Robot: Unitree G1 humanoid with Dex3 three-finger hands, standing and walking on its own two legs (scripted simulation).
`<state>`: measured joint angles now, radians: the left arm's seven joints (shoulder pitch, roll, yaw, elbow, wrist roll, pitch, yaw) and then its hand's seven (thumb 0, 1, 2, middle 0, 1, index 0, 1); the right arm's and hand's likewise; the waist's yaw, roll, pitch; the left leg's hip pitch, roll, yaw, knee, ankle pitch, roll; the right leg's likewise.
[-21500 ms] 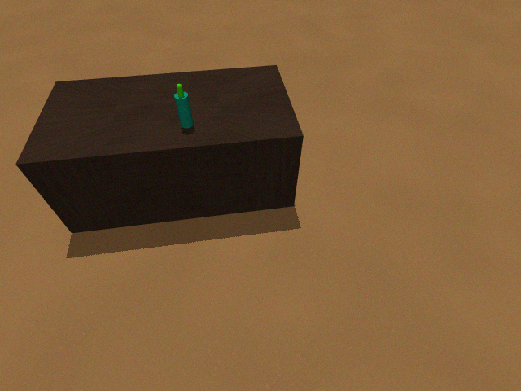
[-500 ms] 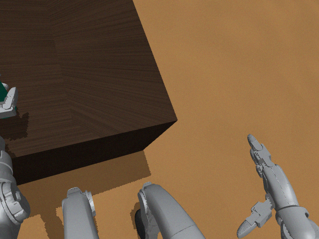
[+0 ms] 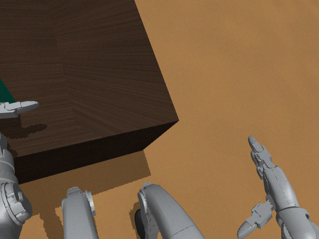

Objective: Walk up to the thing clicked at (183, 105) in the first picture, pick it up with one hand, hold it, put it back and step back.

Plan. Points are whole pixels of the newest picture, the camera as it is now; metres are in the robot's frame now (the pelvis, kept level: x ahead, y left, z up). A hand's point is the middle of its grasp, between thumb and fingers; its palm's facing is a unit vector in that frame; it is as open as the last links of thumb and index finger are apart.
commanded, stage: withdraw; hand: left
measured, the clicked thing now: out of the picture +0.49 +0.27 -0.05
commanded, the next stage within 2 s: rise in 0.34 s
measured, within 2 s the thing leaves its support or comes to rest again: neither
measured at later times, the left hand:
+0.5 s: hand out of the picture +0.49 +0.34 +0.08, palm faces +0.38 -0.92 -0.05, open 17.5 cm
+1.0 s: hand out of the picture +0.38 +0.36 +0.11, palm faces +0.39 -0.84 -0.38, open 17.0 cm
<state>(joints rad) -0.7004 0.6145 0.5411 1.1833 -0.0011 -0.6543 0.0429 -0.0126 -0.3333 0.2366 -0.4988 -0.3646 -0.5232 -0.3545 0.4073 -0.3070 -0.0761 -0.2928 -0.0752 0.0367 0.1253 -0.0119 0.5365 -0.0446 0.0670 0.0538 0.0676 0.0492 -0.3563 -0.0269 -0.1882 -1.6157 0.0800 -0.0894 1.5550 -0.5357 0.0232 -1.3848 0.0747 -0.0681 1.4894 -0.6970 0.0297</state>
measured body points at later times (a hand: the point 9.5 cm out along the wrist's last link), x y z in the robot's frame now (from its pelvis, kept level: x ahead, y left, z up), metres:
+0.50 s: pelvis +0.01 +0.00 +0.05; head +0.16 +0.08 +0.47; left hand +0.47 +0.38 +0.08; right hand +0.19 -0.25 +0.09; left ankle +0.07 +0.11 -0.55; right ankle +0.00 -0.15 -0.55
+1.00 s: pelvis +0.03 +0.01 +0.13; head +0.09 +0.04 +0.57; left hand +0.35 +0.40 +0.14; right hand +0.23 -0.19 +0.11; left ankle +0.07 +0.11 -0.55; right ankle +0.00 -0.15 -0.55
